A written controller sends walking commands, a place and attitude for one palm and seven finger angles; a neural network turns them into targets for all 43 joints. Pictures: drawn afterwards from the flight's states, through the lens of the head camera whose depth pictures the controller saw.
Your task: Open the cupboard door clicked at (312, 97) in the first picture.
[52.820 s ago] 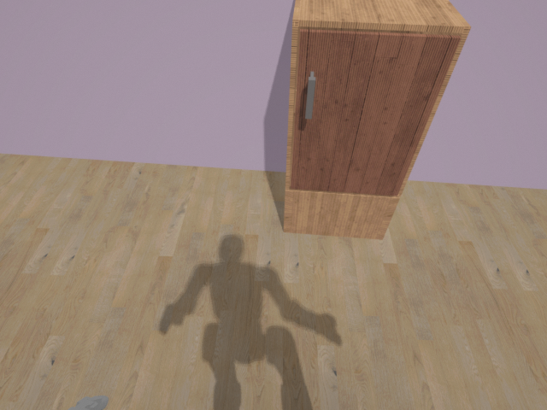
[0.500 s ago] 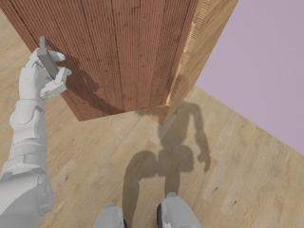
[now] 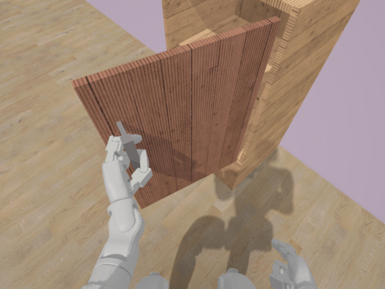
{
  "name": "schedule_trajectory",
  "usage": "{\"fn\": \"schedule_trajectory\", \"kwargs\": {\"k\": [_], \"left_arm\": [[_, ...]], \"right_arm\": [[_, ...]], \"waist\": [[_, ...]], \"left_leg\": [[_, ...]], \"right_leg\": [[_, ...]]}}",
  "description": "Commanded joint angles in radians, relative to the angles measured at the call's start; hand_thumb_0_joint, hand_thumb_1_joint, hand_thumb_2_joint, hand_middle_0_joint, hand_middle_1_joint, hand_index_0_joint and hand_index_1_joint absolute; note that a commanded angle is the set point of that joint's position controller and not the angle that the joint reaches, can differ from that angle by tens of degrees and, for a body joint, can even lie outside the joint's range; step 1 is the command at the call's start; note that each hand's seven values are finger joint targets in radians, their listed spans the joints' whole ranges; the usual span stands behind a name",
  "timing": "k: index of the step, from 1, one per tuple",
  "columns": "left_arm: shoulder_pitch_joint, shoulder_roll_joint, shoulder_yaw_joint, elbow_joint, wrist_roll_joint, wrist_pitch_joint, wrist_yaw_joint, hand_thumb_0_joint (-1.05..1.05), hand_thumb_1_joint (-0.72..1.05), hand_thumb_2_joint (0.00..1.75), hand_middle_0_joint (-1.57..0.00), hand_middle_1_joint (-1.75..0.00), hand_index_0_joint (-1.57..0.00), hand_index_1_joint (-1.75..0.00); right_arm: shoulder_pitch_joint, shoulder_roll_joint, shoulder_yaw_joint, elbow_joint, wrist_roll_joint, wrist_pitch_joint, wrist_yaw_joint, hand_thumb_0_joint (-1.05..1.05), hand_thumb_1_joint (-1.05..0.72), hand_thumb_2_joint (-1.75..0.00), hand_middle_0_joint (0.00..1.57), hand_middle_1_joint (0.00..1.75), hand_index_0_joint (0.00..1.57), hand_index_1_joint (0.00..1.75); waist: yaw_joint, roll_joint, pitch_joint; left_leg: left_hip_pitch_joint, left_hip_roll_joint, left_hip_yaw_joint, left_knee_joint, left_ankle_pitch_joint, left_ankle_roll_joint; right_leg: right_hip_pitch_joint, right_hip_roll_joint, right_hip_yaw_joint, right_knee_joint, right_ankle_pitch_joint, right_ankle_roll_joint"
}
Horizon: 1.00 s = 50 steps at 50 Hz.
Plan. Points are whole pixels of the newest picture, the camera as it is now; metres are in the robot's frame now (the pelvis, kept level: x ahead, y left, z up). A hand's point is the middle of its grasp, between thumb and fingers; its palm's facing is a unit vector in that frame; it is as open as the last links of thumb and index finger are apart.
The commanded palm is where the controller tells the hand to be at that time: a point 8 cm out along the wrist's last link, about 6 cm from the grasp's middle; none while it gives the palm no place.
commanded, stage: pull the door open along its arc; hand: left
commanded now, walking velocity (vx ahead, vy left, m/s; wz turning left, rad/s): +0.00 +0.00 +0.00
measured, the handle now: (129, 148) +0.39 +0.15 +0.04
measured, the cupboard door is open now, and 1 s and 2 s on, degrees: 76 84 86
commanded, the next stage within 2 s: open thumb and fingers to let go in 0.14 s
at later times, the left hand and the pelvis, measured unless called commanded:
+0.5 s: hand (161, 183) +0.32 +0.08 +0.03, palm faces +0.37 -0.93 -0.02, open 7.3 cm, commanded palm +0.28 +0.13 +0.03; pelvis -0.01 -0.03 +0.00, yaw +2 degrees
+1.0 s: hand (161, 187) +0.31 +0.08 +0.03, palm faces +0.34 -0.94 +0.00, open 15.0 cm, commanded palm +0.26 +0.12 +0.03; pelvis -0.02 +0.00 -0.01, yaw +1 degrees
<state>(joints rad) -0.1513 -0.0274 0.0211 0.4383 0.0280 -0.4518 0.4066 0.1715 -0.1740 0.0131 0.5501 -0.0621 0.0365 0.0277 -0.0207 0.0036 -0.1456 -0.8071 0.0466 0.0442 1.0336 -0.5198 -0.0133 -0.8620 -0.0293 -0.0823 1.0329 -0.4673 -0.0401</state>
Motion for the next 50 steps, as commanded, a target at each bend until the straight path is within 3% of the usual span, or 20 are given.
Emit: {"fn": "schedule_trajectory", "kwargs": {"k": [1, 3, 8, 9, 11, 12, 14, 17, 20, 23, 26, 32, 34, 43, 45, 50], "left_arm": [[-0.046, 0.072, 0.026, -0.241, 0.013, -0.067, 0.050, 0.00, 0.90, 0.90, -0.40, -1.35, -0.40, -1.35], [0.000, 0.040, -0.013, -0.274, 0.017, -0.065, 0.048, 0.00, 0.90, 0.90, -0.40, -1.35, -0.40, -1.35], [0.060, -0.071, -0.152, -0.344, 0.035, -0.064, 0.074, 0.00, 0.90, 0.90, -0.40, -1.35, -0.40, -1.35], [0.064, -0.090, -0.183, -0.347, 0.048, -0.060, 0.084, 0.00, 0.90, 0.90, -0.40, -1.35, -0.40, -1.35], [0.017, -0.070, -0.186, -0.350, 0.080, -0.062, 0.109, 0.00, 0.90, 0.90, -0.40, -1.35, -0.40, -1.35], [-0.084, -0.043, -0.172, -0.332, 0.097, -0.064, 0.123, 0.00, 0.90, 0.90, -0.40, -1.35, -0.40, -1.35], [-0.131, 0.016, -0.115, -0.301, 0.116, -0.073, 0.144, 0.00, 0.76, 0.84, -0.39, -1.34, -0.39, -1.34], [-0.138, -0.005, -0.115, -0.262, 0.088, -0.077, 0.129, 0.00, 0.55, 0.75, -0.38, -1.31, -0.38, -1.31], [-0.143, -0.031, -0.117, -0.247, 0.037, -0.069, 0.099, 0.00, 0.34, 0.66, -0.36, -1.29, -0.36, -1.29], [-0.158, -0.034, -0.112, -0.233, 0.021, -0.068, 0.080, 0.00, 0.13, 0.57, -0.35, -1.27, -0.35, -1.27], [-0.178, -0.003, -0.080, -0.209, 0.019, -0.070, 0.079, 0.00, -0.08, 0.48, -0.33, -1.24, -0.33, -1.24], [-0.152, -0.036, -0.102, -0.206, 0.035, -0.083, 0.090, 0.00, -0.50, 0.30, -0.30, -1.20, -0.30, -1.20], [-0.161, -0.039, -0.112, -0.211, 0.047, -0.083, 0.098, 0.00, -0.50, 0.30, -0.30, -1.20, -0.30, -1.20], [-0.164, -0.098, -0.181, -0.244, 0.080, -0.075, 0.132, 0.00, -0.50, 0.30, -0.22, -0.75, -0.22, -0.75], [-0.170, -0.092, -0.175, -0.224, 0.085, -0.065, 0.143, 0.00, -0.50, 0.30, -0.21, -0.65, -0.21, -0.65], [-0.162, -0.091, -0.167, -0.240, 0.097, -0.057, 0.161, 0.00, -0.50, 0.30, -0.17, -0.40, -0.17, -0.40]], "right_arm": [[0.037, -0.115, -0.057, -0.096, -0.006, -0.046, -0.006, 0.00, -0.90, -0.90, 0.20, 0.30, 0.20, 0.30], [0.033, -0.109, -0.059, -0.100, -0.008, -0.056, -0.002, 0.00, -0.90, -0.90, 0.20, 0.30, 0.20, 0.30], [0.024, -0.101, -0.066, -0.097, -0.010, -0.087, 0.011, 0.00, -0.90, -0.90, 0.20, 0.30, 0.20, 0.30], [0.021, -0.100, -0.064, -0.098, -0.010, -0.091, 0.012, 0.00, -0.90, -0.90, 0.20, 0.30, 0.20, 0.30], [0.015, -0.103, -0.067, -0.088, -0.017, -0.099, 0.010, 0.00, -0.90, -0.90, 0.20, 0.30, 0.20, 0.30], [0.012, -0.104, -0.064, -0.074, -0.020, -0.099, 0.003, 0.00, -0.90, -0.90, 0.20, 0.30, 0.20, 0.30], [-0.002, -0.101, -0.064, -0.060, -0.021, -0.100, -0.013, 0.00, -0.90, -0.90, 0.20, 0.30, 0.20, 0.30], [-0.020, -0.097, -0.064, -0.050, -0.016, -0.104, -0.024, 0.00, -0.90, -0.90, 0.20, 0.30, 0.20, 0.30], [-0.020, -0.101, -0.061, -0.052, -0.010, -0.109, -0.027, 0.00, -0.90, -0.90, 0.20, 0.30, 0.20, 0.30], [-0.010, -0.106, -0.061, -0.048, -0.011, -0.111, -0.027, 0.00, -0.90, -0.90, 0.20, 0.30, 0.20, 0.30], [-0.006, -0.111, -0.061, -0.049, -0.011, -0.110, -0.026, 0.00, -0.90, -0.90, 0.20, 0.30, 0.20, 0.30], [0.003, -0.112, -0.065, -0.061, -0.015, -0.111, -0.012, 0.00, -0.90, -0.90, 0.20, 0.30, 0.20, 0.30], [0.007, -0.115, -0.067, -0.062, -0.016, -0.112, -0.008, 0.00, -0.90, -0.90, 0.20, 0.30, 0.20, 0.30], [0.003, -0.114, -0.067, -0.074, -0.018, -0.113, 0.001, 0.00, -0.90, -0.90, 0.20, 0.30, 0.20, 0.30], [-0.003, -0.116, -0.065, -0.072, -0.018, -0.112, -0.001, 0.00, -0.90, -0.90, 0.20, 0.30, 0.20, 0.30], [-0.005, -0.110, -0.063, -0.075, -0.023, -0.112, -0.003, 0.00, -0.90, -0.90, 0.20, 0.30, 0.20, 0.30]], "waist": [[0.029, -0.073, -0.315], [0.029, -0.059, -0.320], [0.002, -0.088, -0.312], [-0.006, -0.093, -0.285], [-0.013, -0.096, -0.274], [-0.032, -0.100, -0.254], [-0.023, -0.126, -0.241], [-0.017, -0.107, -0.267], [-0.014, -0.113, -0.293], [-0.015, -0.106, -0.303], [-0.013, -0.130, -0.295], [0.001, -0.101, -0.299], [-0.004, -0.091, -0.291], [-0.003, -0.060, -0.294], [-0.011, -0.085, -0.271], [0.006, -0.055, -0.302]], "left_leg": [[0.051, -0.059, -0.011, -0.112, 0.320, 0.014], [0.054, -0.062, -0.008, -0.109, 0.326, 0.013], [0.062, -0.062, -0.019, -0.094, 0.315, 0.011], [0.054, -0.062, -0.024, -0.091, 0.305, 0.011], [0.040, -0.062, -0.029, -0.079, 0.275, 0.012], [0.020, -0.062, -0.031, -0.066, 0.246, 0.015], [-0.020, -0.067, -0.033, -0.054, 0.188, 0.017], [-0.020, -0.071, -0.027, -0.055, 0.165, 0.018], [-0.010, -0.072, -0.027, -0.063, 0.181, 0.017], [0.000, -0.071, -0.028, -0.065, 0.196, 0.017], [-0.014, -0.070, -0.030, -0.066, 0.191, 0.018], [0.020, -0.069, -0.027, -0.082, 0.221, 0.020], [0.028, -0.067, -0.029, -0.082, 0.227, 0.021], [0.065, -0.062, -0.038, -0.101, 0.224, 0.018], [0.057, -0.058, -0.042, -0.103, 0.207, 0.018], [0.066, -0.060, -0.039, -0.103, 0.226, 0.016]], "right_leg": [[0.386, 0.009, 0.075, -0.143, 0.441, 0.024], [0.402, 0.004, 0.082, -0.148, 0.467, 0.025], [0.389, -0.007, 0.090, -0.154, 0.492, 0.032], [0.374, -0.008, 0.094, -0.161, 0.477, 0.030], [0.342, -0.016, 0.106, -0.161, 0.427, 0.032], [0.316, -0.024, 0.123, -0.170, 0.379, 0.036], [0.320, -0.037, 0.171, -0.205, 0.258, 0.040], [0.337, -0.046, 0.193, -0.225, 0.213, 0.043], [0.367, -0.042, 0.182, -0.225, 0.246, 0.045], [0.363, -0.038, 0.169, -0.214, 0.274, 0.046], [0.364, -0.040, 0.174, -0.217, 0.260, 0.048], [0.333, -0.017, 0.115, -0.180, 0.281, 0.030], [0.314, -0.010, 0.101, -0.171, 0.285, 0.025], [0.258, 0.007, 0.052, -0.138, 0.251, 0.011], [0.238, 0.009, 0.046, -0.140, 0.225, 0.012], [0.249, 0.011, 0.044, -0.131, 0.240, 0.007]]}}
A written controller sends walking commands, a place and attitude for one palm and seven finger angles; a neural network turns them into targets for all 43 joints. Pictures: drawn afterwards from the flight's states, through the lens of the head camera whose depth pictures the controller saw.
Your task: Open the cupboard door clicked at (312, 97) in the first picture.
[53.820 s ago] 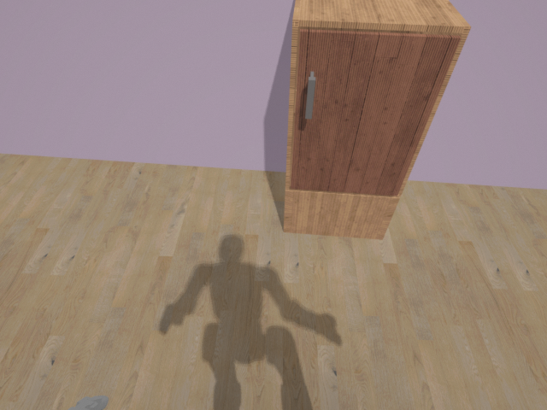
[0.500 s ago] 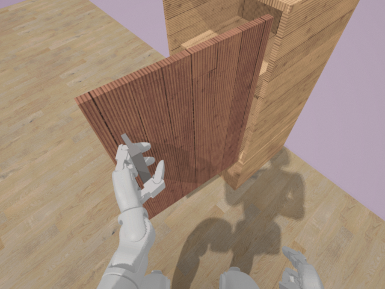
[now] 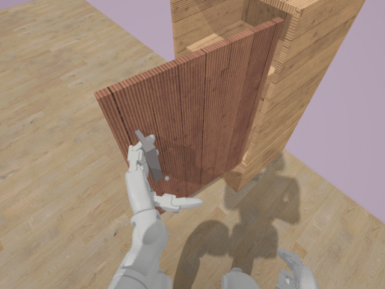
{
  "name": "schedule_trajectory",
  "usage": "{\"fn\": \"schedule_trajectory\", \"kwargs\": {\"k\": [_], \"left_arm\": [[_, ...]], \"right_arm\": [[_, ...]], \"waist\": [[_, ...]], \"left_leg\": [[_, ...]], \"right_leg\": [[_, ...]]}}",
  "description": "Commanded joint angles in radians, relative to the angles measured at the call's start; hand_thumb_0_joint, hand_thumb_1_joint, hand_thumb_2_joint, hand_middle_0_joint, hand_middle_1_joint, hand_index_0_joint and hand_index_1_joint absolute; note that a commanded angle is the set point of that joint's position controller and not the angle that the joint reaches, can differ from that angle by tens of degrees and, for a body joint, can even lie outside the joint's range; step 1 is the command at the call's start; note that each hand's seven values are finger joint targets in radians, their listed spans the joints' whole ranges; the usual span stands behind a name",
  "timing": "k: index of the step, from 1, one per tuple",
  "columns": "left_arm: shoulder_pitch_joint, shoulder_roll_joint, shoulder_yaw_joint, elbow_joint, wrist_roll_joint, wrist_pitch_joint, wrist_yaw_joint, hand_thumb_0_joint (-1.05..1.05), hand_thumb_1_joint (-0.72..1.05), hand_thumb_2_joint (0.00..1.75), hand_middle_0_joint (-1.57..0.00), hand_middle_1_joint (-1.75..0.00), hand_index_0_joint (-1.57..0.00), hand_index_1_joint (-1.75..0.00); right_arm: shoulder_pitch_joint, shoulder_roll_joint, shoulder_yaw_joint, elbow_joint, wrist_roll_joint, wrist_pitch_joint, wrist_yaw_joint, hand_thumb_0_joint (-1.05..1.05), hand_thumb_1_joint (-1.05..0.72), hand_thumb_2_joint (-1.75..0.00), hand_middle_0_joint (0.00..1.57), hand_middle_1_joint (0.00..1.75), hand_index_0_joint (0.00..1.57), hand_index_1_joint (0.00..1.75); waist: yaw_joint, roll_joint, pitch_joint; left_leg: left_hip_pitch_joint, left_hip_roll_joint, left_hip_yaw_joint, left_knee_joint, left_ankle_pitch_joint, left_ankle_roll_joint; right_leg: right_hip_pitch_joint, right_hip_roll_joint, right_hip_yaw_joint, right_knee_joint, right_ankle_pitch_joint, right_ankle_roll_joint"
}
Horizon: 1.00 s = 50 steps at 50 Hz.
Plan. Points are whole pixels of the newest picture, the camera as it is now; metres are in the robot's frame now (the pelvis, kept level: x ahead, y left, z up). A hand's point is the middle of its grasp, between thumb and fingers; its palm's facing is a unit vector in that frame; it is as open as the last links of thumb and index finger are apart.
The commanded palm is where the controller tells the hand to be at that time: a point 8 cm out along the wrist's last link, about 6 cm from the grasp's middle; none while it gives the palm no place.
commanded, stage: open thumb and fingers to let go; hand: left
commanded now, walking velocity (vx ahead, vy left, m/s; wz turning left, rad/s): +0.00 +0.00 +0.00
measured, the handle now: (148, 156) +0.38 +0.11 +0.04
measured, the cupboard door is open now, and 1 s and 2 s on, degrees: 84 86 86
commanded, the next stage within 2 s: slide the hand sideways off the handle in 0.06 s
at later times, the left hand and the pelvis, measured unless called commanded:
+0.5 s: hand (162, 197) +0.29 +0.08 +0.04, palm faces -0.15 -0.99 +0.02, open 16.4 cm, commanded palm +0.27 +0.14 +0.04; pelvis -0.01 +0.02 +0.00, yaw +0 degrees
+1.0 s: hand (136, 214) +0.26 +0.12 +0.03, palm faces -0.11 -0.99 -0.03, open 16.2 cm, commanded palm +0.24 +0.19 +0.04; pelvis +0.00 +0.01 -0.01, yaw +0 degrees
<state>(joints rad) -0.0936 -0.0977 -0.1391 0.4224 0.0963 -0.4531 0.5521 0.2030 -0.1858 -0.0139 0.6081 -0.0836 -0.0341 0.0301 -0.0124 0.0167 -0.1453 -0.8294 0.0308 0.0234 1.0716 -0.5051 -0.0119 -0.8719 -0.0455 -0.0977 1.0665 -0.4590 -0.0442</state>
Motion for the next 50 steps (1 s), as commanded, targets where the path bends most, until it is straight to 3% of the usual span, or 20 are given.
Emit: {"fn": "schedule_trajectory", "kwargs": {"k": [1, 6, 8, 9, 10, 11, 13, 15, 16, 18, 20, 23, 24, 27, 29, 33, 40, 44, 50], "left_arm": [[-0.228, -0.019, -0.005, -0.226, 0.026, -0.053, 0.018, 0.00, -0.50, 0.30, -0.16, -0.35, -0.16, -0.35], [-0.267, -0.035, -0.005, -0.215, 0.011, -0.045, 0.031, 0.00, -0.50, 0.30, -0.15, -0.30, -0.15, -0.30], [-0.250, -0.031, 0.000, -0.217, 0.011, -0.047, 0.035, 0.00, -0.50, 0.30, -0.15, -0.30, -0.15, -0.30], [-0.233, 0.060, -0.207, -0.229, 0.138, -0.074, -0.179, 0.00, -0.50, 0.30, -0.15, -0.30, -0.15, -0.30], [-0.273, 0.153, -0.102, -0.293, 0.101, -0.107, -0.291, 0.00, -0.50, 0.30, -0.15, -0.30, -0.15, -0.30], [-0.275, 0.163, -0.121, -0.321, 0.082, -0.119, -0.379, 0.00, -0.50, 0.30, -0.15, -0.30, -0.15, -0.30], [-0.266, 0.122, -0.180, -0.329, -0.007, -0.109, -0.548, 0.00, -0.50, 0.30, -0.15, -0.30, -0.15, -0.30], [-0.231, 0.074, -0.156, -0.319, -0.149, -0.069, -0.629, 0.00, -0.50, 0.30, -0.15, -0.30, -0.15, -0.30], [-0.244, 0.071, -0.130, -0.326, -0.197, -0.050, -0.636, 0.00, -0.50, 0.30, -0.15, -0.30, -0.15, -0.30], [-0.183, 0.114, -0.045, -0.317, -0.235, -0.025, -0.615, 0.00, -0.50, 0.30, -0.15, -0.30, -0.15, -0.30], [-0.115, 0.140, -0.004, -0.341, -0.222, -0.018, -0.576, 0.00, -0.50, 0.30, -0.15, -0.30, -0.15, -0.30], [-0.081, 0.165, 0.003, -0.381, -0.166, -0.030, -0.536, 0.00, -0.50, 0.30, -0.15, -0.30, -0.15, -0.30], [-0.032, 0.185, 0.017, -0.386, -0.152, -0.032, -0.529, 0.00, -0.50, 0.30, -0.15, -0.30, -0.15, -0.30], [-0.023, 0.184, 0.001, -0.415, -0.132, -0.029, -0.531, 0.00, -0.50, 0.30, -0.15, -0.30, -0.15, -0.30], [-0.001, 0.225, 0.039, -0.430, -0.135, -0.021, -0.535, 0.00, -0.50, 0.30, -0.15, -0.30, -0.15, -0.30], [0.014, 0.217, 0.042, -0.493, -0.167, -0.013, -0.555, 0.00, -0.50, 0.30, -0.15, -0.30, -0.15, -0.30], [0.159, 0.244, 0.080, -0.549, -0.207, 0.007, -0.611, 0.00, -0.50, 0.30, -0.15, -0.30, -0.15, -0.30], [0.204, 0.289, 0.123, -0.563, -0.217, 0.007, -0.633, 0.00, -0.50, 0.30, -0.15, -0.30, -0.15, -0.30], [0.285, 0.303, 0.141, -0.627, -0.244, -0.001, -0.677, 0.00, -0.50, 0.30, -0.15, -0.30, -0.15, -0.30]], "right_arm": [[-0.035, -0.097, -0.035, -0.133, -0.001, -0.041, -0.006, 0.00, -0.90, -0.90, 0.20, 0.30, 0.20, 0.30], [-0.054, -0.095, -0.028, -0.131, 0.001, -0.042, -0.009, 0.00, -0.90, -0.90, 0.20, 0.30, 0.20, 0.30], [-0.052, -0.095, -0.029, -0.130, 0.000, -0.044, -0.010, 0.00, -0.90, -0.90, 0.20, 0.30, 0.20, 0.30], [0.000, -0.129, -0.026, -0.107, 0.000, -0.044, -0.010, 0.00, -0.90, -0.90, 0.20, 0.30, 0.20, 0.30], [0.012, -0.134, -0.039, -0.132, 0.014, -0.042, -0.014, 0.00, -0.90, -0.90, 0.20, 0.30, 0.20, 0.30], [0.005, -0.134, -0.036, -0.143, 0.021, -0.041, -0.020, 0.00, -0.90, -0.90, 0.20, 0.30, 0.20, 0.30], [0.002, -0.137, -0.028, -0.169, 0.050, -0.054, -0.025, 0.00, -0.90, -0.90, 0.20, 0.30, 0.20, 0.30], [-0.013, -0.135, -0.019, -0.193, 0.081, -0.067, -0.034, 0.00, -0.90, -0.90, 0.20, 0.30, 0.20, 0.30], [-0.014, -0.140, -0.015, -0.198, 0.087, -0.072, -0.038, 0.00, -0.90, -0.90, 0.20, 0.30, 0.20, 0.30], [-0.015, -0.152, -0.018, -0.208, 0.092, -0.077, -0.042, 0.00, -0.90, -0.90, 0.20, 0.30, 0.20, 0.30], [-0.017, -0.150, -0.018, -0.221, 0.087, -0.081, -0.032, 0.00, -0.90, -0.90, 0.20, 0.30, 0.20, 0.30], [-0.010, -0.150, -0.025, -0.232, 0.077, -0.078, -0.019, 0.00, -0.90, -0.90, 0.20, 0.30, 0.20, 0.30], [-0.006, -0.151, -0.026, -0.239, 0.075, -0.074, -0.014, 0.00, -0.90, -0.90, 0.20, 0.30, 0.20, 0.30], [-0.013, -0.148, -0.026, -0.254, 0.076, -0.063, -0.009, 0.00, -0.90, -0.90, 0.20, 0.30, 0.20, 0.30], [-0.014, -0.152, -0.025, -0.262, 0.077, -0.057, -0.015, 0.00, -0.90, -0.90, 0.20, 0.30, 0.20, 0.30], [-0.019, -0.145, -0.021, -0.272, 0.081, -0.059, -0.026, 0.00, -0.90, -0.90, 0.20, 0.30, 0.20, 0.30], [-0.014, -0.148, -0.021, -0.283, 0.087, -0.071, -0.034, 0.00, -0.90, -0.90, 0.20, 0.30, 0.20, 0.30], [-0.005, -0.152, -0.021, -0.281, 0.087, -0.078, -0.042, 0.00, -0.90, -0.90, 0.20, 0.30, 0.20, 0.30], [-0.003, -0.153, -0.024, -0.294, 0.089, -0.093, -0.048, 0.00, -0.90, -0.90, 0.20, 0.30, 0.20, 0.30]], "waist": [[-0.005, -0.080, -0.298], [-0.012, -0.078, -0.263], [-0.006, -0.086, -0.284], [-0.090, -0.109, -0.254], [-0.052, -0.057, -0.337], [-0.046, -0.024, -0.359], [-0.069, -0.013, -0.301], [-0.065, -0.036, -0.237], [-0.062, -0.056, -0.222], [-0.032, -0.107, -0.222], [0.001, -0.071, -0.244], [0.000, -0.084, -0.256], [0.013, -0.070, -0.264], [0.003, -0.051, -0.228], [0.009, -0.064, -0.224], [0.001, -0.045, -0.238], [0.011, -0.045, -0.252], [0.004, -0.065, -0.221], [0.007, -0.019, -0.241]], "left_leg": [[0.089, -0.044, -0.019, -0.142, 0.213, 0.015], [0.081, -0.044, -0.025, -0.150, 0.164, 0.013], [0.085, -0.044, -0.024, -0.149, 0.175, 0.013], [0.097, -0.039, -0.026, -0.122, 0.195, 0.029], [0.103, -0.043, -0.024, -0.114, 0.214, 0.031], [0.119, -0.045, -0.026, -0.116, 0.221, 0.031], [0.126, -0.046, -0.036, -0.121, 0.187, 0.035], [0.123, -0.042, -0.045, -0.141, 0.144, 0.032], [0.108, -0.043, -0.051, -0.147, 0.113, 0.030], [0.090, -0.046, -0.055, -0.157, 0.094, 0.027], [0.090, -0.052, -0.049, -0.156, 0.130, 0.023], [0.079, -0.049, -0.046, -0.134, 0.157, 0.024], [0.069, -0.050, -0.043, -0.130, 0.165, 0.024], [0.054, -0.049, -0.037, -0.125, 0.123, 0.023], [0.042, -0.049, -0.040, -0.124, 0.122, 0.026], [0.054, -0.050, -0.037, -0.118, 0.120, 0.026], [0.050, -0.049, -0.039, -0.105, 0.184, 0.023], [0.020, -0.049, -0.042, -0.088, 0.174, 0.024], [0.030, -0.051, -0.038, -0.066, 0.205, 0.022]], "right_leg": [[0.263, 0.028, 0.059, -0.167, 0.236, 0.012], [0.231, 0.029, 0.053, -0.177, 0.162, 0.014], [0.244, 0.032, 0.055, -0.174, 0.175, 0.013], [0.216, 0.025, 0.074, -0.152, 0.262, 0.012], [0.256, 0.013, 0.086, -0.139, 0.303, 0.004], [0.269, 0.013, 0.091, -0.130, 0.318, 0.001], [0.238, 0.015, 0.086, -0.145, 0.275, 0.002], [0.210, 0.026, 0.069, -0.168, 0.196, 0.007], [0.202, 0.027, 0.064, -0.178, 0.144, 0.011], [0.208, 0.028, 0.058, -0.180, 0.091, 0.013], [0.219, 0.025, 0.052, -0.154, 0.117, 0.008], [0.203, 0.023, 0.054, -0.125, 0.148, 0.008], [0.211, 0.025, 0.059, -0.118, 0.153, 0.005], [0.185, 0.024, 0.064, -0.122, 0.116, 0.007], [0.199, 0.027, 0.070, -0.127, 0.110, 0.004], [0.202, 0.030, 0.070, -0.129, 0.115, 0.010], [0.229, 0.033, 0.063, -0.108, 0.196, 0.011], [0.222, 0.035, 0.070, -0.109, 0.187, 0.012], [0.210, 0.036, 0.068, -0.088, 0.221, 0.013]]}}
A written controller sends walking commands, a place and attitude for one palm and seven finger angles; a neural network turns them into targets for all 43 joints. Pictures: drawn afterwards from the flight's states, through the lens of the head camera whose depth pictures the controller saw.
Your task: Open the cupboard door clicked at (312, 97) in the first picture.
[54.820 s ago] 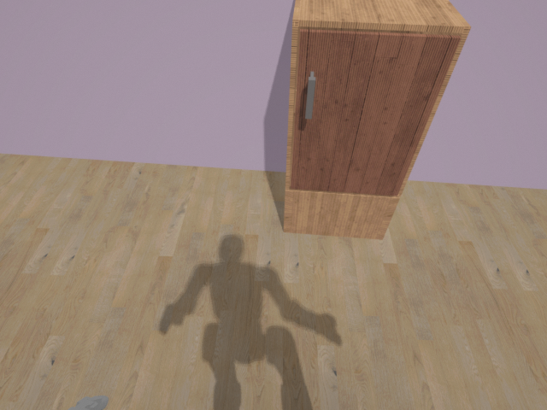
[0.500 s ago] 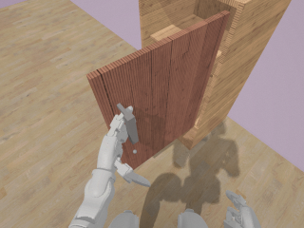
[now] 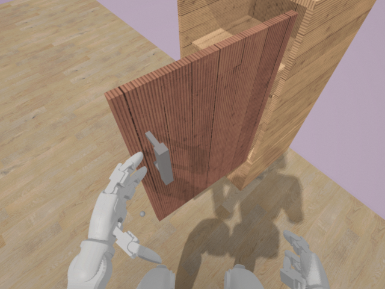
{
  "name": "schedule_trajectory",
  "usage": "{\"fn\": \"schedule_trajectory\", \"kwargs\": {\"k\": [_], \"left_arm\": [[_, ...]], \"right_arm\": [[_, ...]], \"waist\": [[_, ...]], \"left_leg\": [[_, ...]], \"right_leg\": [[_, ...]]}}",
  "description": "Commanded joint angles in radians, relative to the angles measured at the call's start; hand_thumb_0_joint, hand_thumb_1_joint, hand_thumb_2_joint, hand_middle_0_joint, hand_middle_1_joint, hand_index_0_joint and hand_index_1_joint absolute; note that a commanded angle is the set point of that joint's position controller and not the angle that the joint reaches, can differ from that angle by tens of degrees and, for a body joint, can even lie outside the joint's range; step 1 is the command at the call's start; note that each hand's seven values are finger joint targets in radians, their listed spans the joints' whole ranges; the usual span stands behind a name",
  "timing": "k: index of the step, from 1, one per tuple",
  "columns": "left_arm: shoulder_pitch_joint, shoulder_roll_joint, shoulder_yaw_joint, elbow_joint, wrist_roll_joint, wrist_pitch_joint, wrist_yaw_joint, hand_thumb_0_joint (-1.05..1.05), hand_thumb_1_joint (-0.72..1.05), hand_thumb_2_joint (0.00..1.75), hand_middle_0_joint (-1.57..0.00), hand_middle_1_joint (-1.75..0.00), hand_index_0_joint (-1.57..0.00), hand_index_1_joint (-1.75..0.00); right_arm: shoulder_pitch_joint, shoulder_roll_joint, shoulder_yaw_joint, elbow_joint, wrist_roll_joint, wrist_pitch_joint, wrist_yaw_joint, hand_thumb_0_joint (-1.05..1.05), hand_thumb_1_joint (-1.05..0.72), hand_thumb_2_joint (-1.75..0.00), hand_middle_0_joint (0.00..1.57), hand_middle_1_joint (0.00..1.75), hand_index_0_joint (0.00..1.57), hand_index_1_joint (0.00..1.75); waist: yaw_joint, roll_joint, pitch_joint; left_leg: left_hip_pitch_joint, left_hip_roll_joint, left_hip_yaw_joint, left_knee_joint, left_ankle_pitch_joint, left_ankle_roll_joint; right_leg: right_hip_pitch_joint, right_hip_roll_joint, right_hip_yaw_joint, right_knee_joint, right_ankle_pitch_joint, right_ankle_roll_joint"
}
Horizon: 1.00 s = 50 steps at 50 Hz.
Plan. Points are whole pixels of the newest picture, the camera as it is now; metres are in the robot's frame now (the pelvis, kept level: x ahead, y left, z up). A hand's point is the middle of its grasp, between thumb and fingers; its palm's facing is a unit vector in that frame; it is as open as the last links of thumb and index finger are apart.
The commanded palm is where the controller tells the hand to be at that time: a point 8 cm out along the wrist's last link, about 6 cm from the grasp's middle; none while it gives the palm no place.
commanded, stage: slide the hand sideways off the handle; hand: left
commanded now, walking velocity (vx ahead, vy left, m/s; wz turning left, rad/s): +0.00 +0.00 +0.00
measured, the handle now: (159, 159) +0.36 +0.09 +0.06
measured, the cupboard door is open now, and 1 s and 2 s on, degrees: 86 86 86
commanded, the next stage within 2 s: draw the hand back to the body in 0.36 s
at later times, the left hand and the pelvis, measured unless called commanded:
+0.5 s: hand (114, 231) +0.22 +0.15 +0.05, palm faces -0.10 -0.99 -0.03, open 16.4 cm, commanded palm +0.20 +0.21 +0.06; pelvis +0.00 +0.00 -0.01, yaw +0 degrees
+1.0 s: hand (66, 223) +0.21 +0.20 +0.13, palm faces -0.03 -0.99 -0.12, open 16.1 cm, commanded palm +0.18 +0.25 +0.15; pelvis +0.01 +0.01 +0.03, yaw +0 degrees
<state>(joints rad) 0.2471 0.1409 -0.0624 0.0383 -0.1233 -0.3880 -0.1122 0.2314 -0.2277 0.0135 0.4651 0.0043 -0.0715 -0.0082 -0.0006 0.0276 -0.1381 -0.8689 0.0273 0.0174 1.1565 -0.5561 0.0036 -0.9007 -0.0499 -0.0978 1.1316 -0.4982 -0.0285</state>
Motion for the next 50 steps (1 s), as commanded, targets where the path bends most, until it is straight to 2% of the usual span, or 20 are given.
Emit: {"fn": "schedule_trajectory", "kwargs": {"k": [1, 5, 12, 15, 16, 17, 19, 23, 25, 27, 28, 32, 35, 36, 37, 39, 43, 48, 49, 50], "left_arm": [[-0.070, 0.070, 0.066, -0.257, -0.029, -0.066, -0.018, 0.00, -0.50, 0.30, -0.15, -0.30, -0.15, -0.30], [0.013, 0.092, 0.104, -0.269, -0.052, -0.060, -0.041, 0.00, -0.50, 0.30, -0.15, -0.30, -0.15, -0.30], [0.120, 0.132, 0.155, -0.328, -0.087, -0.059, -0.097, 0.00, -0.50, 0.30, -0.15, -0.30, -0.15, -0.30], [0.140, 0.147, 0.182, -0.312, -0.108, -0.059, -0.123, 0.00, -0.50, 0.30, -0.15, -0.30, -0.15, -0.30], [0.122, 0.162, 0.199, -0.324, -0.113, -0.066, -0.128, 0.00, -0.50, 0.30, -0.15, -0.30, -0.15, -0.30], [0.121, 0.134, 0.166, -0.333, -0.115, -0.069, -0.138, 0.00, -0.50, 0.30, -0.15, -0.30, -0.15, -0.30], [0.092, 0.136, 0.154, -0.358, -0.125, -0.075, -0.147, 0.00, -0.50, 0.30, -0.15, -0.30, -0.15, -0.30], [0.087, 0.155, 0.172, -0.340, -0.124, -0.061, -0.152, 0.00, -0.50, 0.30, -0.15, -0.30, -0.15, -0.30], [0.107, 0.208, 0.219, -0.420, -0.127, -0.047, -0.143, 0.00, -0.50, 0.30, -0.15, -0.30, -0.15, -0.30], [0.153, 0.225, 0.245, -0.465, -0.132, -0.015, -0.129, 0.00, -0.50, 0.30, -0.15, -0.30, -0.15, -0.30], [0.163, 0.210, 0.227, -0.502, -0.133, -0.002, -0.124, 0.00, -0.50, 0.30, -0.15, -0.30, -0.15, -0.30], [0.192, 0.183, 0.218, -0.460, -0.138, 0.059, -0.110, 0.00, -0.50, 0.30, -0.15, -0.30, -0.15, -0.30], [0.206, 0.182, 0.214, -0.465, -0.142, 0.074, -0.116, 0.00, -0.50, 0.30, -0.15, -0.30, -0.15, -0.30], [0.208, 0.199, 0.231, -0.472, -0.145, 0.074, -0.118, 0.00, -0.50, 0.30, -0.15, -0.30, -0.15, -0.30], [0.223, 0.211, 0.251, -0.464, -0.148, 0.079, -0.121, 0.00, -0.50, 0.30, -0.15, -0.30, -0.15, -0.30], [0.204, 0.227, 0.264, -0.470, -0.157, 0.084, -0.131, 0.00, -0.50, 0.30, -0.15, -0.30, -0.15, -0.30], [0.207, 0.238, 0.286, -0.525, -0.176, 0.085, -0.147, 0.00, -0.50, 0.30, -0.15, -0.30, -0.15, -0.30], [0.234, 0.254, 0.322, -0.540, -0.191, 0.124, -0.164, 0.00, -0.32, 0.37, -0.16, -0.30, -0.16, -0.30], [0.263, 0.403, 0.371, -0.581, -0.027, 0.186, 0.005, 0.00, -0.29, 0.39, -0.16, -0.30, -0.16, -0.30], [0.279, 0.284, 0.293, -0.613, -0.007, 0.225, 0.079, 0.00, -0.26, 0.40, -0.16, -0.30, -0.16, -0.30]], "right_arm": [[-0.027, -0.112, -0.050, -0.151, 0.002, -0.059, -0.011, 0.00, -0.90, -0.90, 0.20, 0.30, 0.20, 0.30], [-0.025, -0.114, -0.054, -0.161, 0.004, -0.067, -0.018, 0.00, -0.90, -0.90, 0.20, 0.30, 0.20, 0.30], [-0.024, -0.113, -0.059, -0.167, 0.008, -0.074, -0.028, 0.00, -0.90, -0.90, 0.20, 0.30, 0.20, 0.30], [-0.029, -0.115, -0.059, -0.163, 0.009, -0.076, -0.035, 0.00, -0.90, -0.90, 0.20, 0.30, 0.20, 0.30], [-0.029, -0.119, -0.060, -0.161, 0.010, -0.079, -0.038, 0.00, -0.90, -0.90, 0.20, 0.30, 0.20, 0.30], [-0.032, -0.118, -0.057, -0.166, 0.010, -0.084, -0.038, 0.00, -0.90, -0.90, 0.20, 0.30, 0.20, 0.30], [-0.032, -0.122, -0.055, -0.166, 0.009, -0.096, -0.041, 0.00, -0.90, -0.90, 0.20, 0.30, 0.20, 0.30], [-0.020, -0.127, -0.058, -0.161, 0.010, -0.105, -0.047, 0.00, -0.90, -0.90, 0.20, 0.30, 0.20, 0.30], [-0.026, -0.127, -0.058, -0.179, 0.014, -0.103, -0.049, 0.00, -0.90, -0.90, 0.20, 0.30, 0.20, 0.30], [-0.018, -0.119, -0.056, -0.190, 0.021, -0.096, -0.051, 0.00, -0.90, -0.90, 0.20, 0.30, 0.20, 0.30], [-0.022, -0.117, -0.052, -0.198, 0.025, -0.095, -0.051, 0.00, -0.90, -0.90, 0.20, 0.30, 0.20, 0.30], [-0.021, -0.115, -0.043, -0.198, 0.032, -0.081, -0.056, 0.00, -0.90, -0.90, 0.20, 0.30, 0.20, 0.30], [-0.024, -0.119, -0.037, -0.204, 0.031, -0.086, -0.060, 0.00, -0.90, -0.90, 0.20, 0.30, 0.20, 0.30], [-0.019, -0.120, -0.036, -0.202, 0.030, -0.088, -0.061, 0.00, -0.90, -0.90, 0.20, 0.30, 0.20, 0.30], [-0.020, -0.120, -0.035, -0.204, 0.032, -0.089, -0.063, 0.00, -0.90, -0.90, 0.20, 0.30, 0.20, 0.30], [-0.025, -0.124, -0.029, -0.200, 0.032, -0.094, -0.065, 0.00, -0.90, -0.90, 0.20, 0.30, 0.20, 0.30], [-0.022, -0.121, -0.023, -0.196, 0.038, -0.118, -0.067, 0.00, -0.90, -0.90, 0.20, 0.30, 0.20, 0.30], [-0.030, -0.121, -0.021, -0.181, 0.044, -0.144, -0.065, 0.00, -0.90, -0.90, 0.20, 0.30, 0.20, 0.30], [-0.031, -0.114, -0.030, -0.170, 0.027, -0.122, -0.092, 0.00, -0.90, -0.90, 0.20, 0.30, 0.20, 0.30], [-0.040, -0.097, -0.014, -0.179, 0.021, -0.117, -0.098, 0.00, -0.90, -0.90, 0.20, 0.30, 0.20, 0.30]], "waist": [[-0.010, -0.042, -0.249], [-0.001, -0.059, -0.258], [-0.002, -0.036, -0.248], [-0.009, -0.051, -0.220], [-0.009, -0.032, -0.219], [-0.015, -0.016, -0.213], [-0.022, -0.015, -0.220], [-0.022, -0.031, -0.222], [0.009, 0.016, -0.273], [0.020, 0.032, -0.288], [0.021, 0.061, -0.292], [-0.008, -0.006, -0.178], [-0.007, -0.006, -0.144], [-0.005, -0.004, -0.151], [-0.001, -0.021, -0.135], [-0.005, -0.002, -0.094], [0.008, 0.047, -0.110], [0.017, 0.042, -0.095], [0.073, 0.024, -0.121], [0.036, 0.029, -0.039]], "left_leg": [[0.062, -0.048, -0.035, -0.147, 0.255, 0.007], [0.043, -0.049, -0.032, -0.135, 0.253, 0.007], [0.031, -0.048, -0.031, -0.116, 0.276, 0.005], [-0.001, -0.047, -0.031, -0.098, 0.249, 0.005], [0.001, -0.046, -0.034, -0.096, 0.248, 0.004], [0.009, -0.047, -0.034, -0.095, 0.241, 0.005], [0.008, -0.046, -0.041, -0.087, 0.239, 0.008], [0.004, -0.043, -0.043, -0.084, 0.217, 0.005], [0.041, -0.045, -0.040, -0.112, 0.239, 0.006], [0.098, -0.046, -0.041, -0.154, 0.275, 0.005], [0.126, -0.048, -0.042, -0.173, 0.293, 0.005], [0.132, -0.042, -0.050, -0.222, 0.237, 0.004], [0.156, -0.041, -0.051, -0.253, 0.221, 0.006], [0.166, -0.041, -0.053, -0.263, 0.221, 0.004], [0.167, -0.039, -0.053, -0.274, 0.211, 0.003], [0.173, -0.037, -0.052, -0.287, 0.202, 0.005], [0.247, -0.035, -0.056, -0.327, 0.250, 0.001], [0.298, -0.029, -0.060, -0.368, 0.304, -0.002], [0.310, -0.016, -0.035, -0.421, 0.287, 0.009], [0.322, -0.021, -0.032, -0.450, 0.262, 0.008]], "right_leg": [[0.242, 0.040, 0.068, -0.152, 0.261, -0.001], [0.257, 0.041, 0.077, -0.153, 0.257, 0.001], [0.264, 0.042, 0.084, -0.146, 0.289, 0.002], [0.249, 0.043, 0.097, -0.158, 0.241, 0.005], [0.237, 0.044, 0.093, -0.151, 0.232, 0.002], [0.219, 0.044, 0.088, -0.149, 0.218, 0.002], [0.204, 0.046, 0.088, -0.144, 0.200, 0.000], [0.181, 0.047, 0.082, -0.143, 0.163, 0.003], [0.232, 0.047, 0.085, -0.150, 0.174, -0.003], [0.274, 0.053, 0.065, -0.164, 0.222, -0.003], [0.284, 0.054, 0.056, -0.169, 0.242, -0.003], [0.280, 0.062, 0.036, -0.231, 0.186, 0.008], [0.295, 0.061, 0.033, -0.263, 0.163, 0.007], [0.309, 0.061, 0.032, -0.269, 0.162, 0.007], [0.314, 0.062, 0.030, -0.280, 0.150, 0.007], [0.324, 0.062, 0.038, -0.307, 0.132, 0.005], [0.365, 0.065, 0.024, -0.319, 0.194, 0.003], [0.416, 0.068, 0.011, -0.346, 0.258, 0.006], [0.468, 0.041, 0.072, -0.412, 0.225, -0.007], [0.450, 0.037, 0.062, -0.442, 0.208, 0.001]]}}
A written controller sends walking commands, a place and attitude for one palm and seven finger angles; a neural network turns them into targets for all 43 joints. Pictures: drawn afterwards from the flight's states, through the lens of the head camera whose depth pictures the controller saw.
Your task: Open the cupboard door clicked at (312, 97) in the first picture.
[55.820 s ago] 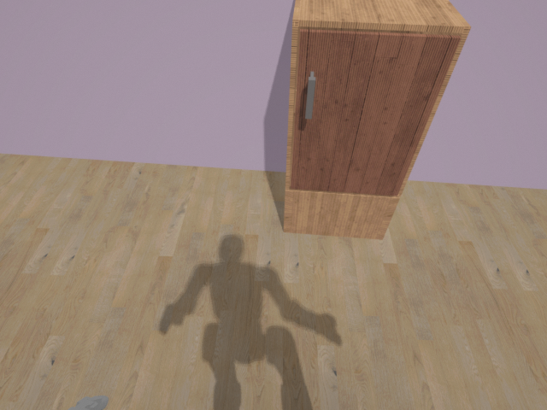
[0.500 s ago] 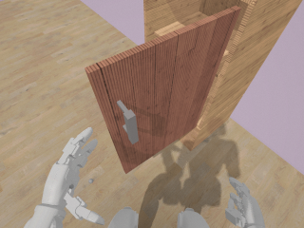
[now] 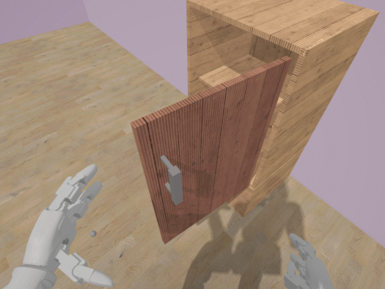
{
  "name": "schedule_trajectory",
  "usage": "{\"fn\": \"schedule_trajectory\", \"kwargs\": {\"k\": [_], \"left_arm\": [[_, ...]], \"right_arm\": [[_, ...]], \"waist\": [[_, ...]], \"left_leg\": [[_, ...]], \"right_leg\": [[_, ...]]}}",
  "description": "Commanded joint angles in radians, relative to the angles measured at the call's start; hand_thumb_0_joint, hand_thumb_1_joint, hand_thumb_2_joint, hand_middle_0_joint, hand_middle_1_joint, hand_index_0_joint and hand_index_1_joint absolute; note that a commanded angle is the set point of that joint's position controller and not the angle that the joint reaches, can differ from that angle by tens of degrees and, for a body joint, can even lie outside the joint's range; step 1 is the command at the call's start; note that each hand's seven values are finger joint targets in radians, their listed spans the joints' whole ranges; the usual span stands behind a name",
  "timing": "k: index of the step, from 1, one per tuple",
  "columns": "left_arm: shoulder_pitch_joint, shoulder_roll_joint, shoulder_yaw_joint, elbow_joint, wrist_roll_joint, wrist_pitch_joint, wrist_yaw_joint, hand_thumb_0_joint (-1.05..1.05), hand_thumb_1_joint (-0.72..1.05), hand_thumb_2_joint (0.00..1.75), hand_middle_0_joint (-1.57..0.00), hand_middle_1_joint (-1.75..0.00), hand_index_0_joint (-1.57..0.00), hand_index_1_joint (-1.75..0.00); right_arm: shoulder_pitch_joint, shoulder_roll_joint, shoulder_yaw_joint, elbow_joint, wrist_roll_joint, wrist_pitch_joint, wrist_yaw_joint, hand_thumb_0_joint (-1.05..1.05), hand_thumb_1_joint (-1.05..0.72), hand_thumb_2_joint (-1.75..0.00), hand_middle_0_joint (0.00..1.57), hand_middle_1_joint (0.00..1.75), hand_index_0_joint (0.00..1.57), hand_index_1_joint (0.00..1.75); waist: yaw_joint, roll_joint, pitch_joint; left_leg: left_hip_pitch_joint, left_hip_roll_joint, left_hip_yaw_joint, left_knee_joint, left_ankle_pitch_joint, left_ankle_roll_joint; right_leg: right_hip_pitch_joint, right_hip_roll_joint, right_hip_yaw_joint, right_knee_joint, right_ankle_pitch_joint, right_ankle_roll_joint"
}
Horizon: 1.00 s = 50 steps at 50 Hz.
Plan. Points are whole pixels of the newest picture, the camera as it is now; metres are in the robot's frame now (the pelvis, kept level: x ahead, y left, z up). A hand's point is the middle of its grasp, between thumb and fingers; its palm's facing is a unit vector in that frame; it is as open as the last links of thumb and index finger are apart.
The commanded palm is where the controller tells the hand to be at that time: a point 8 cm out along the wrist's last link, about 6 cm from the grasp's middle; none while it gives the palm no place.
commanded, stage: draw the hand back to the body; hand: left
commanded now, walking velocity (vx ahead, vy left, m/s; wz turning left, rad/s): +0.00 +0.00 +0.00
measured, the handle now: (171, 180) +0.35 +0.08 +0.02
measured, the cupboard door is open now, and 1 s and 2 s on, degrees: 86 86 86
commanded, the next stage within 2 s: step back with the hand held close in 1.04 s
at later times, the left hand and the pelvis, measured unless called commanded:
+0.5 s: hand (37, 192) +0.22 +0.25 +0.18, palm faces +0.37 -0.84 -0.41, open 11.0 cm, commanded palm +0.17 +0.29 +0.20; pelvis +0.03 +0.00 +0.05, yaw -1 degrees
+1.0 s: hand (25, 182) +0.22 +0.25 +0.21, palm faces +0.43 -0.81 -0.40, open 7.5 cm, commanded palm +0.17 +0.29 +0.22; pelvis +0.02 -0.01 +0.06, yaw -2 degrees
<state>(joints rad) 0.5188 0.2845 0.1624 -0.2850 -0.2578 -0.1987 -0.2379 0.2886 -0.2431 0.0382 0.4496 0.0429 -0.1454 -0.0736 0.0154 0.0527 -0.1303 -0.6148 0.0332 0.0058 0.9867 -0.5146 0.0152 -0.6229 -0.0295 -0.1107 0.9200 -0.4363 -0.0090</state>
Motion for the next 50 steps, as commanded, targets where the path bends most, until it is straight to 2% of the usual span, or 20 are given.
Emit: {"fn": "schedule_trajectory", "kwargs": {"k": [1, 3, 4, 9, 12, 13, 14, 17, 20, 22, 29, 32, 33, 34, 35, 36, 38, 40, 44, 50], "left_arm": [[0.021, 0.099, 0.026, -0.278, 0.157, 0.066, 0.255, 0.00, -0.22, 0.42, -0.16, -0.30, -0.16, -0.30], [0.024, 0.135, 0.050, -0.315, 0.193, 0.096, 0.321, 0.00, -0.15, 0.45, -0.16, -0.30, -0.16, -0.30], [0.023, 0.153, 0.066, -0.304, 0.203, 0.107, 0.342, 0.00, -0.12, 0.47, -0.16, -0.30, -0.16, -0.30], [-0.049, 0.171, 0.086, -0.300, 0.231, 0.118, 0.386, 0.00, 0.06, 0.54, -0.17, -0.30, -0.17, -0.30], [-0.069, 0.156, 0.083, -0.306, 0.236, 0.113, 0.390, 0.00, 0.17, 0.58, -0.17, -0.30, -0.17, -0.30], [-0.076, 0.168, 0.096, -0.317, 0.237, 0.110, 0.393, 0.00, 0.20, 0.60, -0.18, -0.30, -0.18, -0.30], [-0.068, 0.183, 0.119, -0.298, 0.235, 0.111, 0.393, 0.00, 0.23, 0.62, -0.18, -0.30, -0.18, -0.30], [-0.043, 0.182, 0.146, -0.303, 0.229, 0.109, 0.386, 0.00, 0.34, 0.66, -0.18, -0.30, -0.18, -0.30], [-0.055, 0.192, 0.175, -0.299, 0.224, 0.105, 0.380, 0.00, 0.44, 0.70, -0.18, -0.30, -0.18, -0.30], [-0.067, 0.201, 0.197, -0.317, 0.222, 0.101, 0.377, 0.00, 0.51, 0.74, -0.19, -0.30, -0.19, -0.30], [-0.120, 0.246, 0.276, -0.331, 0.217, 0.087, 0.376, 0.00, 0.76, 0.84, -0.19, -0.30, -0.19, -0.30], [-0.140, 0.247, 0.299, -0.316, 0.207, 0.081, 0.374, 0.00, 0.87, 0.88, -0.20, -0.30, -0.20, -0.30], [-0.161, 0.253, 0.307, -0.334, 0.206, 0.076, 0.374, 0.00, 0.90, 0.90, -0.20, -0.30, -0.20, -0.30], [-0.137, 0.242, 0.301, -0.282, 0.208, 0.080, 0.373, 0.00, 0.90, 0.90, -0.20, -0.30, -0.20, -0.30], [-0.125, 0.206, 0.271, -0.270, 0.205, 0.081, 0.367, 0.00, 0.90, 0.90, -0.20, -0.30, -0.20, -0.30], [-0.129, 0.203, 0.262, -0.281, 0.206, 0.080, 0.364, 0.00, 0.90, 0.90, -0.20, -0.30, -0.20, -0.30], [-0.131, 0.212, 0.267, -0.273, 0.206, 0.080, 0.363, 0.00, 0.90, 0.90, -0.20, -0.30, -0.20, -0.30], [-0.137, 0.223, 0.274, -0.291, 0.207, 0.074, 0.363, 0.00, 0.90, 0.90, -0.20, -0.30, -0.20, -0.30], [-0.147, 0.255, 0.301, -0.306, 0.209, 0.071, 0.369, 0.00, 0.90, 0.90, -0.20, -0.30, -0.20, -0.30], [-0.158, 0.246, 0.290, -0.310, 0.209, 0.062, 0.372, 0.00, 0.90, 0.90, -0.20, -0.30, -0.20, -0.30]], "right_arm": [[-0.088, -0.076, -0.035, -0.142, -0.017, -0.034, -0.034, 0.00, -0.90, -0.90, 0.20, 0.30, 0.20, 0.30], [-0.091, -0.082, -0.034, -0.128, -0.021, -0.024, -0.040, 0.00, -0.90, -0.90, 0.20, 0.30, 0.20, 0.30], [-0.100, -0.085, -0.035, -0.118, -0.025, -0.023, -0.044, 0.00, -0.90, -0.90, 0.20, 0.30, 0.20, 0.30], [-0.127, -0.093, -0.027, -0.078, -0.032, -0.032, -0.052, 0.00, -0.90, -0.90, 0.20, 0.30, 0.20, 0.30], [-0.139, -0.090, -0.023, -0.060, -0.032, -0.045, -0.048, 0.00, -0.90, -0.90, 0.20, 0.30, 0.20, 0.30], [-0.143, -0.091, -0.024, -0.053, -0.035, -0.051, -0.047, 0.00, -0.90, -0.90, 0.20, 0.30, 0.20, 0.30], [-0.150, -0.095, -0.024, -0.041, -0.037, -0.053, -0.045, 0.00, -0.90, -0.90, 0.20, 0.30, 0.20, 0.30], [-0.162, -0.089, -0.028, -0.026, -0.040, -0.054, -0.035, 0.00, -0.90, -0.90, 0.20, 0.30, 0.20, 0.30], [-0.178, -0.091, -0.031, -0.013, -0.042, -0.050, -0.026, 0.00, -0.90, -0.90, 0.20, 0.30, 0.20, 0.30], [-0.179, -0.090, -0.034, -0.007, -0.043, -0.046, -0.021, 0.00, -0.90, -0.90, 0.20, 0.30, 0.20, 0.30], [-0.195, -0.093, -0.042, 0.012, -0.046, -0.036, -0.011, 0.00, -0.90, -0.90, 0.20, 0.30, 0.20, 0.30], [-0.204, -0.089, -0.046, 0.015, -0.046, -0.028, -0.011, 0.00, -0.90, -0.90, 0.20, 0.30, 0.20, 0.30], [-0.206, -0.091, -0.046, 0.016, -0.046, -0.028, -0.009, 0.00, -0.90, -0.90, 0.20, 0.30, 0.20, 0.30], [-0.209, -0.091, -0.047, 0.027, -0.048, -0.026, -0.011, 0.00, -0.90, -0.90, 0.20, 0.30, 0.20, 0.30], [-0.205, -0.089, -0.047, 0.026, -0.046, -0.022, -0.008, 0.00, -0.90, -0.90, 0.20, 0.30, 0.20, 0.30], [-0.205, -0.094, -0.051, 0.024, -0.045, -0.020, -0.004, 0.00, -0.90, -0.90, 0.20, 0.30, 0.20, 0.30], [-0.209, -0.095, -0.054, 0.023, -0.047, -0.017, -0.003, 0.00, -0.90, -0.90, 0.20, 0.30, 0.20, 0.30], [-0.214, -0.096, -0.056, 0.022, -0.048, -0.017, -0.005, 0.00, -0.90, -0.90, 0.20, 0.30, 0.20, 0.30], [-0.223, -0.091, -0.055, 0.028, -0.049, -0.021, -0.009, 0.00, -0.90, -0.90, 0.20, 0.30, 0.20, 0.30], [-0.225, -0.086, -0.056, 0.036, -0.048, -0.033, -0.013, 0.00, -0.90, -0.90, 0.20, 0.30, 0.20, 0.30]], "waist": [[0.014, 0.045, -0.007], [0.019, 0.038, -0.025], [0.020, -0.024, -0.021], [0.021, -0.003, 0.019], [0.024, 0.017, 0.047], [0.028, 0.029, 0.034], [0.034, 0.001, 0.046], [0.043, -0.008, 0.037], [0.046, 0.002, 0.067], [0.050, 0.023, 0.050], [0.058, 0.039, 0.066], [0.056, -0.007, 0.081], [0.056, 0.021, 0.073], [0.057, 0.020, 0.107], [0.051, 0.017, 0.116], [0.051, 0.024, 0.105], [0.053, -0.009, 0.105], [0.057, -0.008, 0.080], [0.061, 0.022, 0.082], [0.056, 0.027, 0.094]], "left_leg": [[0.086, -0.022, -0.017, -0.297, 0.212, -0.004], [0.145, -0.015, -0.020, -0.321, 0.258, -0.001], [0.158, -0.015, -0.017, -0.334, 0.275, 0.003], [0.268, -0.012, -0.012, -0.422, 0.318, 0.004], [0.326, -0.008, -0.016, -0.478, 0.358, 0.001], [0.347, -0.008, -0.012, -0.491, 0.381, 0.001], [0.349, -0.006, -0.018, -0.503, 0.409, -0.001], [0.402, -0.001, -0.008, -0.532, 0.516, -0.003], [0.426, 0.003, -0.001, -0.564, 0.556, -0.007], [0.460, 0.004, 0.004, -0.573, 0.593, -0.008], [0.503, 0.005, 0.011, -0.603, 0.627, -0.011], [0.508, 0.004, 0.018, -0.616, 0.577, -0.005], [0.514, 0.002, 0.017, -0.618, 0.573, -0.005], [0.504, 0.002, 0.020, -0.623, 0.565, -0.006], [0.508, 0.004, 0.020, -0.627, 0.566, -0.006], [0.519, 0.005, 0.022, -0.627, 0.574, -0.004], [0.516, 0.003, 0.022, -0.633, 0.552, -0.001], [0.520, 0.002, 0.020, -0.635, 0.563, 0.000], [0.526, -0.004, 0.027, -0.632, 0.534, 0.000], [0.532, -0.006, 0.028, -0.636, 0.511, 0.001]], "right_leg": [[0.184, 0.011, 0.068, -0.246, 0.135, -0.017], [0.219, 0.014, 0.055, -0.266, 0.170, -0.016], [0.253, 0.014, 0.055, -0.290, 0.193, -0.015], [0.337, 0.011, 0.052, -0.368, 0.229, -0.012], [0.375, 0.012, 0.048, -0.402, 0.250, -0.011], [0.401, 0.010, 0.048, -0.412, 0.272, -0.011], [0.430, 0.012, 0.045, -0.424, 0.292, -0.014], [0.487, 0.011, 0.046, -0.449, 0.376, -0.010], [0.523, 0.014, 0.049, -0.478, 0.409, -0.010], [0.542, 0.016, 0.053, -0.493, 0.435, -0.010], [0.583, 0.022, 0.061, -0.535, 0.467, -0.012], [0.581, 0.022, 0.065, -0.551, 0.455, -0.007], [0.585, 0.022, 0.067, -0.555, 0.448, -0.009], [0.579, 0.021, 0.066, -0.563, 0.447, -0.011], [0.571, 0.021, 0.065, -0.563, 0.443, -0.007], [0.571, 0.022, 0.067, -0.565, 0.444, -0.007], [0.575, 0.023, 0.065, -0.569, 0.438, -0.005], [0.595, 0.022, 0.068, -0.566, 0.448, -0.006], [0.594, 0.021, 0.076, -0.579, 0.445, -0.009], [0.582, 0.022, 0.080, -0.592, 0.424, -0.007]]}}
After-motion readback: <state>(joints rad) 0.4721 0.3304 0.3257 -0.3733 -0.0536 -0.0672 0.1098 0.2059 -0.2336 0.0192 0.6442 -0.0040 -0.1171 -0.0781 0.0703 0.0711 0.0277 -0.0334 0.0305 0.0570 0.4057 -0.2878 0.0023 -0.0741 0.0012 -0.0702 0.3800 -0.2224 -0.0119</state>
